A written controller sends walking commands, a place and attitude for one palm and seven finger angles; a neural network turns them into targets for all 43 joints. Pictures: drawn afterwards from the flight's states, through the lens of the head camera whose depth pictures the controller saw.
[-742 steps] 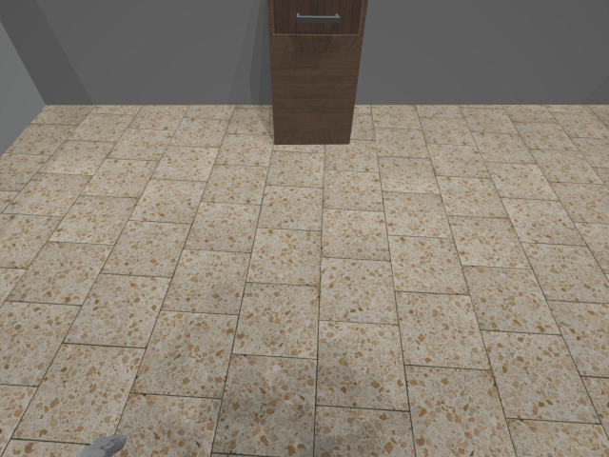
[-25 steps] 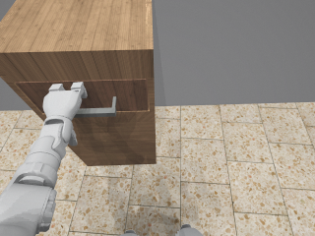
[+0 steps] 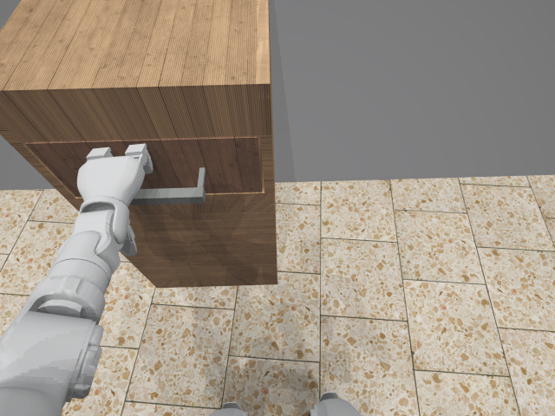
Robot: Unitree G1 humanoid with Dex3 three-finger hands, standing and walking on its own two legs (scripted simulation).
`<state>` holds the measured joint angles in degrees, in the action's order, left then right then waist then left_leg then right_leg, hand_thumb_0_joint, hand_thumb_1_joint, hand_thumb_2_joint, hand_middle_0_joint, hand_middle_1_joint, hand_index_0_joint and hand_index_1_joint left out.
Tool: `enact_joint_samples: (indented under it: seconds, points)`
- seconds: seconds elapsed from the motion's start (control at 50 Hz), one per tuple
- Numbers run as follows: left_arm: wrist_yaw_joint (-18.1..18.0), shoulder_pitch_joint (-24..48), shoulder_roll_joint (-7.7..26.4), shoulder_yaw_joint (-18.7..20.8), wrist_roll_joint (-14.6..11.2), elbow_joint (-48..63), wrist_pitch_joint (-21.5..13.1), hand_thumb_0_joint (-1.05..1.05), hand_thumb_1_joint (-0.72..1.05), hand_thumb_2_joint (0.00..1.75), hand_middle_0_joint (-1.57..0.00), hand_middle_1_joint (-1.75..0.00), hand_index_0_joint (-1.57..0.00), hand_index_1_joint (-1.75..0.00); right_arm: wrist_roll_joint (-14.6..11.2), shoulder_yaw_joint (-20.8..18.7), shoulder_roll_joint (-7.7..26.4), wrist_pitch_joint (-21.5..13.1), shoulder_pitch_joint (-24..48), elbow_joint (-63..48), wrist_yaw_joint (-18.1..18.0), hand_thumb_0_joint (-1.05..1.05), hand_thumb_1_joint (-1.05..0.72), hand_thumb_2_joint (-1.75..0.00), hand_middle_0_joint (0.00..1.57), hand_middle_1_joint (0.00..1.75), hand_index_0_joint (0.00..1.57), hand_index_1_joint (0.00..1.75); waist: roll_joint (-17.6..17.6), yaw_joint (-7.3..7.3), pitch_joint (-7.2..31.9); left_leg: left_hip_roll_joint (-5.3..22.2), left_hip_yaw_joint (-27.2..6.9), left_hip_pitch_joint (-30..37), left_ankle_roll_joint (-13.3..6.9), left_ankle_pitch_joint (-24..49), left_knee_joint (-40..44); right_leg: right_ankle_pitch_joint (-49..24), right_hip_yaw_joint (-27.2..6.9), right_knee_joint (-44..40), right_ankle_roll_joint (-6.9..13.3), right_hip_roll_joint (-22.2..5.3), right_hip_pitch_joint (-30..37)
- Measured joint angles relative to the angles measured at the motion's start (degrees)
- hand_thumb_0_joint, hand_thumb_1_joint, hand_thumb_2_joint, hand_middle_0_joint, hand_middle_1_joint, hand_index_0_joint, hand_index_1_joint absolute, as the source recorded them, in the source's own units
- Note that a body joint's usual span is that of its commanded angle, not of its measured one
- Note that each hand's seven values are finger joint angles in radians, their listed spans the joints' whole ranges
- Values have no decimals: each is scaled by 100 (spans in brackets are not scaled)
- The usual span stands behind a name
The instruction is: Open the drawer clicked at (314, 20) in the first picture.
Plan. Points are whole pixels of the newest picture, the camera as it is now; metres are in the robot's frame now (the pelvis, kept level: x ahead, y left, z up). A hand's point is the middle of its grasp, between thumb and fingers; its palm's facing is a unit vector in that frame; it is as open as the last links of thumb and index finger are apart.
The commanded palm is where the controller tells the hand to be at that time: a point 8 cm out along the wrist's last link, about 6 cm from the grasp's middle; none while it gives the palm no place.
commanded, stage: move the hooked fingers above the handle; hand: left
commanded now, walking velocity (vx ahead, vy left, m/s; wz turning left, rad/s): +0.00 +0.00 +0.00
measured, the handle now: (153, 186) +0.51 +0.22 -0.04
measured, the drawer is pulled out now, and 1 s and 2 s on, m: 0.00 0.00 0.00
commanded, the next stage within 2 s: none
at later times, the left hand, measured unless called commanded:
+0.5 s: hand (121, 209) +0.44 +0.25 +0.00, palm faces -0.18 -0.02 -0.98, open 13.8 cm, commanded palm +0.43 +0.23 +0.07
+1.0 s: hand (135, 200) +0.44 +0.22 +0.01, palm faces -0.10 -0.04 -0.99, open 13.8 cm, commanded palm +0.43 +0.23 +0.07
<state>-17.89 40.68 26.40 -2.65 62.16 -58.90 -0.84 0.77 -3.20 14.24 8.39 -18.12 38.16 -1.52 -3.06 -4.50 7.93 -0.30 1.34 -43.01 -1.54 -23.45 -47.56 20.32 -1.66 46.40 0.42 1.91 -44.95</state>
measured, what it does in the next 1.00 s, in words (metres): stands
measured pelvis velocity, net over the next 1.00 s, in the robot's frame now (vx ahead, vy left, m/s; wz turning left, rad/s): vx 0.00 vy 0.01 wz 0.01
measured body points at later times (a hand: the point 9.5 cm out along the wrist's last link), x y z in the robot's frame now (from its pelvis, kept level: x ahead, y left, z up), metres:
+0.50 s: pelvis +0.00 +0.01 +0.00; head +0.09 +0.00 +0.44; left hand +0.44 +0.25 +0.05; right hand +0.05 -0.26 -0.13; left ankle -0.02 +0.10 -0.70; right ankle +0.01 -0.12 -0.70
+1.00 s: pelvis +0.00 +0.01 +0.00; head +0.08 +0.01 +0.44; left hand +0.44 +0.22 +0.06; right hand +0.03 -0.25 -0.13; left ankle -0.02 +0.10 -0.70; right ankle +0.01 -0.12 -0.70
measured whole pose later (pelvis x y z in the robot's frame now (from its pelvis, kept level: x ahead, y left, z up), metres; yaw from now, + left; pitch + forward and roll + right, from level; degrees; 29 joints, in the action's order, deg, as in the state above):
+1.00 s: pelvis +0.00 +0.01 +0.00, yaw +1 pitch +18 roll -1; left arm -17.1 39.3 25.2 -4.0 62.5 -55.5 -5.9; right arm 0.9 -2.6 12.9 8.5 -19.3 39.2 -2.1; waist -2.3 -5.2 8.1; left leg -0.7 0.6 -42.1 -2.2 -23.8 -48.2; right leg 20.3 -1.0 45.7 -0.2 1.5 -43.1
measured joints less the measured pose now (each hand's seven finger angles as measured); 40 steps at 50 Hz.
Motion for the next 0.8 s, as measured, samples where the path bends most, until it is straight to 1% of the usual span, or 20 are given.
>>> enact_joint_samples:
  seconds: [0.06, 0.1, 0.14, 0.18, 0.22, 0.28, 0.3, 0.34, 0.36, 0.4, 0.44, 0.46, 0.52, 0.56, 0.6, 0.64, 0.68, 0.74, 0.76, 0.8]
  points:
    - [254, -214, -4, -148, -79, 319, -407, 0, -49, 30, -32, -120, -31, -120, 8, -28, -32, -41, -132, 82, -81, 1, -90, -90, 20, 30, 20, 30, 40, 51, -8, -14, -63, 100, 7, 2, 51, 13, 61, -73, 6, -17, 133]
    - [266, -308, -40, -229, -47, 576, -741, 0, -49, 30, -32, -120, -32, -120, 39, -62, -43, -80, -181, 141, -109, 1, -90, -90, 20, 30, 20, 30, 74, 65, 22, -26, -117, 83, 13, -25, 6, 47, 114, -53, 12, -29, 147]
    - [106, -318, -87, -228, 72, 727, -1022, 0, -49, 30, -32, -120, -32, -120, 67, -89, -31, -104, -170, 196, -104, 1, -90, -90, 20, 30, 20, 30, 95, 49, 67, -32, -159, 5, 18, -77, -103, 98, 158, 26, 17, -36, 95]
    - [-161, -249, -120, -149, 193, 741, -1137, 0, -49, 30, -32, -120, -32, -120, 97, -99, -3, -112, -99, 235, -67, 1, -90, -90, 20, 30, 20, 30, 102, 6, 109, -33, -177, -117, 18, -138, -241, 152, 179, 142, 19, -37, -13]
    - [-463, -132, -115, 10, 277, 639, -1051, 0, -49, 30, -32, -120, -32, -120, 119, -89, 25, -94, 10, 242, -10, 1, -90, -90, 20, 30, 20, 30, 102, -49, 138, -30, -160, -244, 11, -186, -362, 191, 166, 260, 17, -32, -146]
    - [-764, 69, -46, 203, 294, 336, -592, 0, -49, 30, -32, -120, -32, -120, 123, -69, 48, -39, 156, 188, 83, 1, -90, -90, 20, 30, 20, 30, 80, -95, 131, -19, -102, -364, -1, -204, -434, 193, 110, 347, 0, -20, -293]
    - [-810, 80, -32, 203, 282, 296, -550, 0, -49, 30, -32, -120, -33, -122, 115, -65, 54, -12, 179, 163, 109, 1, -90, -90, 20, 30, 20, 30, 64, -82, 128, -15, -79, -371, -6, -195, -422, 178, 86, 339, -9, -15, -311]
    - [-730, 69, -66, 129, 256, 227, -252, 0, -49, 30, -32, -120, -34, -124, 79, -55, 60, 53, 196, 120, 134, 1, -90, -90, 20, 30, 20, 30, 25, -31, 121, -6, -32, -315, -18, -162, -344, 132, 38, 268, -27, -6, -273]
    - [-621, 54, -81, 107, 221, 156, -104, 0, -49, 30, -31, -120, -34, -124, 51, -46, 56, 82, 199, 102, 131, 1, -90, -90, 20, 30, 20, 30, 9, -13, 111, -3, -11, -256, -25, -138, -283, 104, 16, 211, -32, -2, -222]
    - [-357, 5, -76, 91, 113, -17, 74, 0, -49, 30, -31, -120, -34, -124, 0, 1, 38, 128, 194, 70, 97, 0, -90, -90, 20, 30, 20, 30, 1, -3, 87, -5, 20, -114, -37, -83, -144, 49, -19, 90, -40, -3, -97]
    - [-61, -67, -21, 53, -3, -86, 81, 0, -49, 30, -31, -120, -33, -123, -45, 46, 3, 124, 157, 24, 28, 0, -90, -90, 20, 30, 20, 30, 22, -12, 37, -13, 19, 25, -44, -31, -21, 5, -21, -23, -45, -12, 42]
    - [78, -105, 15, 33, -41, -60, 0, 0, -49, 30, -31, -120, -33, -123, -56, 60, -16, 100, 127, 2, -14, 0, -90, -90, 20, 30, 20, 30, 42, -17, 6, -18, 5, 78, -44, -9, 22, -11, -8, -68, -45, -18, 103]
    - [343, -182, 118, -104, -68, 255, -474, 0, -49, 30, -32, -120, -33, -122, -30, 43, -66, -21, 15, -21, -130, 0, -90, -90, 20, 30, 20, 30, 119, -11, -50, -38, -79, 107, -36, 17, 34, -23, 75, -120, -37, -41, 181]
    - [327, -184, 131, -212, -3, 514, -838, 0, -49, 30, -32, -120, -33, -121, 14, -3, -65, -99, -50, 17, -160, 0, -90, -90, 21, 30, 20, 30, 151, 6, -15, -50, -141, 11, -30, -14, -66, 9, 139, -62, -33, -55, 126]
    - [174, -104, 88, -261, 93, 645, -1112, 0, -49, 30, -32, -120, -32, -121, 57, -50, -35, -148, -66, 89, -142, 0, -90, -90, 21, 30, 20, 30, 155, 2, 40, -64, -194, -138, -29, -76, -227, 68, 196, 57, -34, -68, 15]
    - [-87, 11, 28, -187, 185, 621, -1210, 0, -49, 30, -32, -120, -32, -121, 91, -69, 6, -154, -27, 156, -89, 0, -90, -90, 20, 30, 20, 30, 151, -28, 99, -67, -207, -300, -34, -146, -396, 131, 212, 203, -36, -70, -135]
    - [-370, 118, -17, -32, 230, 493, -1090, 0, -49, 30, -32, -120, -32, -121, 124, -68, 41, -131, 33, 180, -15, 0, -90, -90, 20, 30, 20, 30, 131, -70, 147, -59, -182, -447, -43, -202, -529, 173, 191, 330, -40, -61, -289]
    - [-671, 221, -15, 152, 270, 233, -615, 0, -49, 30, -32, -120, -32, -121, 139, -61, 65, -58, 96, 140, 99, 0, -90, -90, 20, 30, 20, 30, 73, -108, 162, -41, -110, -567, -59, -237, -614, 183, 120, 426, -65, -43, -441]
    - [-732, 208, -27, 147, 268, 211, -523, 0, -49, 30, -32, -120, -32, -121, 132, -66, 67, -32, 93, 123, 130, 0, -90, -90, 20, 30, 20, 30, 45, -92, 154, -35, -86, -567, -64, -233, -605, 172, 97, 418, -76, -37, -450]
    - [-670, 165, -85, 98, 265, 162, -216, 0, -49, 30, -31, -120, -32, -122, 110, -63, 58, 34, 73, 106, 168, 0, -90, -90, 20, 30, 20, 30, -7, -51, 142, -29, -44, -511, -75, -206, -536, 137, 52, 360, -91, -30, -412]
